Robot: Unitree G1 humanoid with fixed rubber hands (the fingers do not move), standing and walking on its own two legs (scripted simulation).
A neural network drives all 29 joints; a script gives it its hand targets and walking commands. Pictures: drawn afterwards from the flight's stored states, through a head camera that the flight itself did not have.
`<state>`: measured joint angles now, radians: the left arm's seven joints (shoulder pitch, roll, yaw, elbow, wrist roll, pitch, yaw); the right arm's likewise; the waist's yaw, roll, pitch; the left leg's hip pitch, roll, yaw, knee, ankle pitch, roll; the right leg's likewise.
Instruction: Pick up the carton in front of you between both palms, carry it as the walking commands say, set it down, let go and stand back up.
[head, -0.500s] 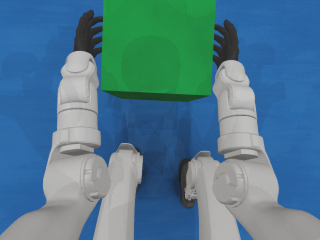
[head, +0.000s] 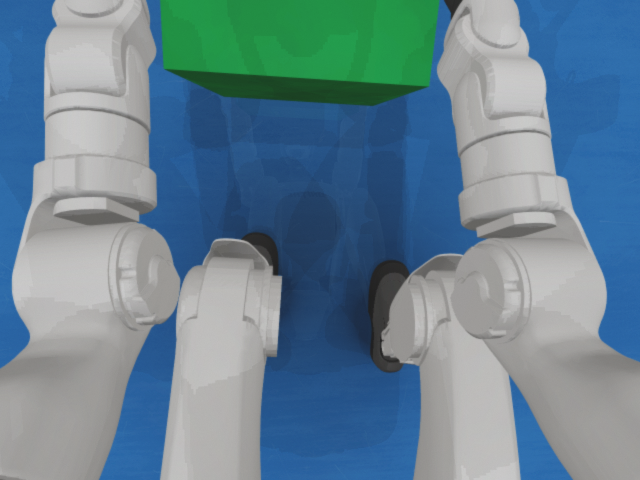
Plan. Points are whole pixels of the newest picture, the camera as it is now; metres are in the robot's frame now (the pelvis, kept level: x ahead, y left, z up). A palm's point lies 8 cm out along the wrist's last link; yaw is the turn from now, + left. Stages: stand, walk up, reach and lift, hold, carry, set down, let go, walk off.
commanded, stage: set down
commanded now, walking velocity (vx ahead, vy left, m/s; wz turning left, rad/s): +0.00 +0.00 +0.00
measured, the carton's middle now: out of the picture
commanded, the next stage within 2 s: none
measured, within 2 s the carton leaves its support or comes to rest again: rests again in 0.48 s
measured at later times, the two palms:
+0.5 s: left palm out of the picture +0.53 +0.25 -0.21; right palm (454, 12) +0.56 -0.06 -0.22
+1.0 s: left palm out of the picture +0.53 +0.25 -0.22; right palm (457, 18) +0.56 -0.07 -0.23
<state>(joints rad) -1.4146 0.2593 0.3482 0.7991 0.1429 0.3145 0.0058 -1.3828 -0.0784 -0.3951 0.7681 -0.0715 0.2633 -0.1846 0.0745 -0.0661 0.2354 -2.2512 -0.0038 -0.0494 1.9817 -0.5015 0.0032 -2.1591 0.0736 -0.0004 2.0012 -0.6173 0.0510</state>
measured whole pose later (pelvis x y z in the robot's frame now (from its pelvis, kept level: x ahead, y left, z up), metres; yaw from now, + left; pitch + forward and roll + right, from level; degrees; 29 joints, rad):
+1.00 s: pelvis -0.02 -0.01 -0.06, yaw +0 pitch +32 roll -1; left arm -1.56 0.38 0.38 1.00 0.10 0.25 -0.15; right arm -1.57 -0.20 -0.33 1.00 -0.01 0.20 -0.06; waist 0.09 -0.06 0.52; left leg -2.22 0.03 -0.03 2.20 -0.53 0.00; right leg -2.16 0.13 0.02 2.23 -0.63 0.06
